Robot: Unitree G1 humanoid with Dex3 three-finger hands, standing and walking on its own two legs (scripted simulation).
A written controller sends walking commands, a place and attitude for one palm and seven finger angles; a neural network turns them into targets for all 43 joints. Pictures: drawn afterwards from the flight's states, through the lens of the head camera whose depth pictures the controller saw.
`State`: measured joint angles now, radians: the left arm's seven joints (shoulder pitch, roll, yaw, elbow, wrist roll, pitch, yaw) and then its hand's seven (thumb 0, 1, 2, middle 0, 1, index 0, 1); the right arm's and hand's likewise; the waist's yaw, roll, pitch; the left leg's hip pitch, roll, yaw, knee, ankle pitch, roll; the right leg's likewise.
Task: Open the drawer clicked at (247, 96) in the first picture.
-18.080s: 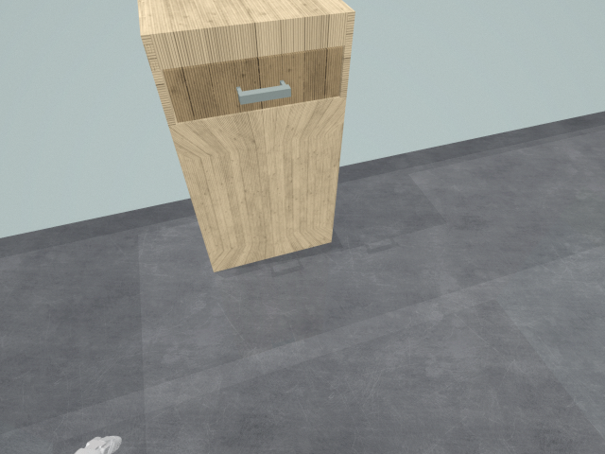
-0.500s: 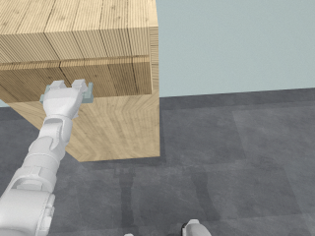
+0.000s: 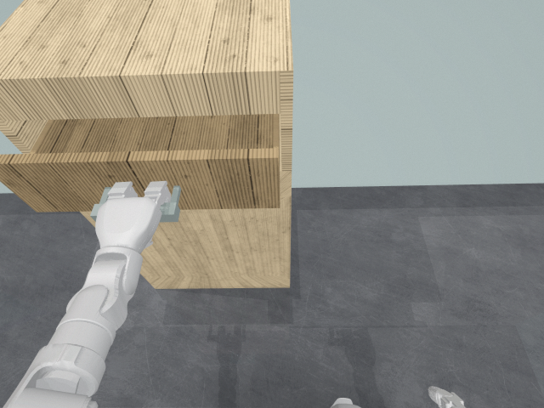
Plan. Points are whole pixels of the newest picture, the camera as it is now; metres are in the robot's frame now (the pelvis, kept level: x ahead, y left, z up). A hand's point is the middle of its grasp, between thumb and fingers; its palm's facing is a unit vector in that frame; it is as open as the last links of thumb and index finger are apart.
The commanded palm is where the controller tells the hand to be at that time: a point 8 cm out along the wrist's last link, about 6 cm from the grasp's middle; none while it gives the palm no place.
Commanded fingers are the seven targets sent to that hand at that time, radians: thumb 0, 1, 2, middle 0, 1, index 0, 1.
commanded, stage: pull the drawer open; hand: left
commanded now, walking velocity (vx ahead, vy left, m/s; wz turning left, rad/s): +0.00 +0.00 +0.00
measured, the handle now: (139, 202) +0.43 +0.24 +0.02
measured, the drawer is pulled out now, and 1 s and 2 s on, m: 0.09 0.21 0.30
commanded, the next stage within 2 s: none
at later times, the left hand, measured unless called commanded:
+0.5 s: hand (136, 268) +0.32 +0.23 +0.00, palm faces -0.01 -0.02 -1.00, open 5.6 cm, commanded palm +0.28 +0.23 +0.05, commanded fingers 0.00 0.90 0.90 -0.40 -1.35 -0.40 -1.35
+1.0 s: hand (127, 308) +0.26 +0.22 +0.00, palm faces -0.01 -0.05 -1.00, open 5.5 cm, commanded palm +0.22 +0.24 +0.05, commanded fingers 0.00 0.90 0.90 -0.40 -1.35 -0.40 -1.35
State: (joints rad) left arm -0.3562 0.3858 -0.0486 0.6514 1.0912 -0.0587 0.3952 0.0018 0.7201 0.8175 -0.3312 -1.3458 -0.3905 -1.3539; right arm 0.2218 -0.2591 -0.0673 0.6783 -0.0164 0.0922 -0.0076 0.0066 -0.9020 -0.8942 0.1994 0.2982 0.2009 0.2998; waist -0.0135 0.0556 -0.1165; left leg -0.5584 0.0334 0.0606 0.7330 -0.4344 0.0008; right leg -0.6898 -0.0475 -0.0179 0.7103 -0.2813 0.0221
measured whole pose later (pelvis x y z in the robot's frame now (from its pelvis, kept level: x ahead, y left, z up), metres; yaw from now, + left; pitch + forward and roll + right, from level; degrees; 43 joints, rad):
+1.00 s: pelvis -0.01 -0.01 +0.00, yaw +0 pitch +10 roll +1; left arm 0.12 0.36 -0.04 0.24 1.08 -0.05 0.41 0.01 0.72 0.81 -0.31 -1.35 -0.42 -1.35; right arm 0.14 -0.24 -0.05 0.65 -0.03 0.03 -0.03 0.01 -0.90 -0.89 0.20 0.30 0.20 0.30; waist 0.04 0.05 -0.08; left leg -0.45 0.04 0.07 0.70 -0.42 -0.02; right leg -0.60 -0.04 -0.01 0.72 -0.29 0.00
